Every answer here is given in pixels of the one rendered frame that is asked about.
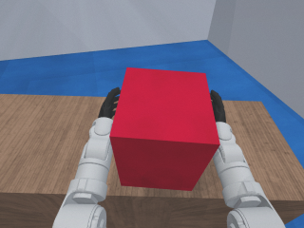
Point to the right robot hand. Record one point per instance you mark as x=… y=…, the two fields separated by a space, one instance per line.
x=218 y=107

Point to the left robot hand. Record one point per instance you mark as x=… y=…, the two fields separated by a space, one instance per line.
x=108 y=105

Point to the robot right forearm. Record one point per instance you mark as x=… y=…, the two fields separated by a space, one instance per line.
x=240 y=190

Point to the carton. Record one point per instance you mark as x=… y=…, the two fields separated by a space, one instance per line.
x=164 y=131

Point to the left robot upper arm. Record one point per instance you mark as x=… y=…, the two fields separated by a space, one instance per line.
x=77 y=215

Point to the right robot upper arm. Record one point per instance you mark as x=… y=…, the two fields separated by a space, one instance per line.
x=253 y=217

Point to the robot left forearm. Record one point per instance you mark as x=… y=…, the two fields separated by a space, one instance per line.
x=89 y=185

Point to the pedestal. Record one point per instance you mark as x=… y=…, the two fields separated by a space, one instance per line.
x=42 y=138

